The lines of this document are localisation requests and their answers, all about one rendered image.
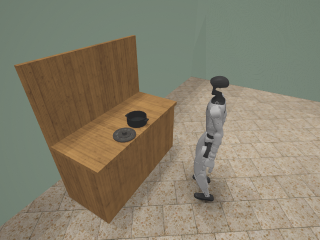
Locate table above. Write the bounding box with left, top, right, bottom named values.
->
left=14, top=35, right=177, bottom=224

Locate robot left forearm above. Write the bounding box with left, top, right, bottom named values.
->
left=208, top=133, right=222, bottom=160

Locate robot left thigh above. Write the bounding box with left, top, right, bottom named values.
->
left=193, top=143, right=212, bottom=178

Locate robot left hand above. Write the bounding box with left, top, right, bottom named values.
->
left=202, top=158, right=215, bottom=173

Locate left robot upper arm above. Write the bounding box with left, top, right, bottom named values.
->
left=209, top=105, right=224, bottom=138

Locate lid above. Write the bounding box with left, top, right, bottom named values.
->
left=113, top=127, right=136, bottom=143

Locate pot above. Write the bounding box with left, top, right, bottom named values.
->
left=125, top=110, right=149, bottom=128

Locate humanoid robot torso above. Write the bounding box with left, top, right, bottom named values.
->
left=204, top=96, right=226, bottom=146

